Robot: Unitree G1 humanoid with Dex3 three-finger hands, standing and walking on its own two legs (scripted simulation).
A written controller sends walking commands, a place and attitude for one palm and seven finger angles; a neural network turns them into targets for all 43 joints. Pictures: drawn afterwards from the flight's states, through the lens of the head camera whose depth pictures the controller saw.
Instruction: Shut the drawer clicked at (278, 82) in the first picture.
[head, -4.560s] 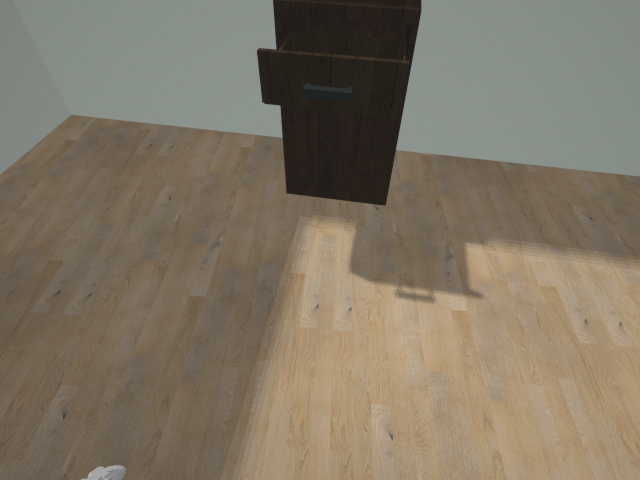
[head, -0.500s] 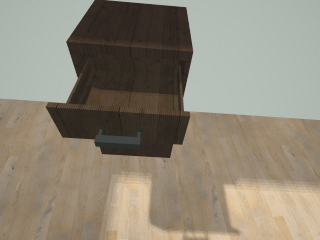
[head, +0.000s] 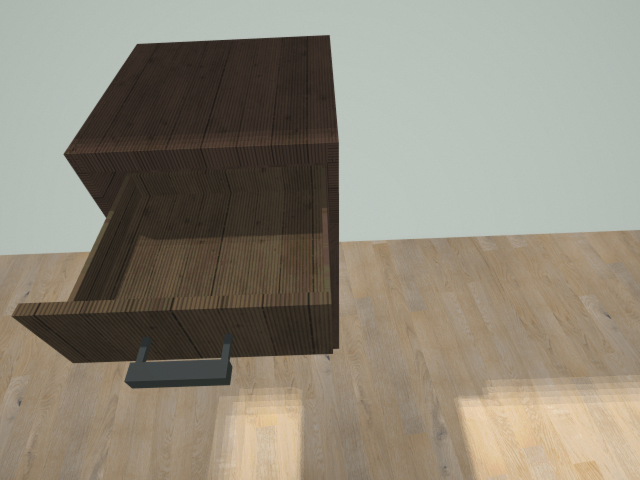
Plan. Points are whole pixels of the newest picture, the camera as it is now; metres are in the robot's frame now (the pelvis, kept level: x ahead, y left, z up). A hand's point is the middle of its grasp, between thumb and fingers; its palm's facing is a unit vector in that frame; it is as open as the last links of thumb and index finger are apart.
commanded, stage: come to a stop and stand still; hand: left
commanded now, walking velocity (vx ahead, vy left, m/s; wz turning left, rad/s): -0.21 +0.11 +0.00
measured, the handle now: (183, 358) +0.29 +0.22 -0.06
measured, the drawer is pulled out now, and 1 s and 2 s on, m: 0.30 0.30 0.28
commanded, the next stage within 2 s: look again from close up in 1.04 s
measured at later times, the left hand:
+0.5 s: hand out of the picture -0.03 +0.23 -0.18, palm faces +0.04 -0.97 -0.23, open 7.4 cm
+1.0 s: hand out of the picture -0.07 +0.15 -0.17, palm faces +0.03 -0.99 -0.16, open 7.4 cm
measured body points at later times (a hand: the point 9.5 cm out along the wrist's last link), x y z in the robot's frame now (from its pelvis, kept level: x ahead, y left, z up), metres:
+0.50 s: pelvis -0.03 +0.04 +0.00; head -0.01 +0.04 +0.45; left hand -0.03 +0.28 -0.16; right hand +0.04 -0.19 -0.16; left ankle +0.00 +0.14 -0.74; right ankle -0.08 -0.07 -0.73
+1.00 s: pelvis -0.04 +0.01 +0.00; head -0.03 +0.00 +0.45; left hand -0.07 +0.21 -0.16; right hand -0.10 -0.20 -0.16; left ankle +0.00 +0.14 -0.74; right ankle -0.08 -0.07 -0.74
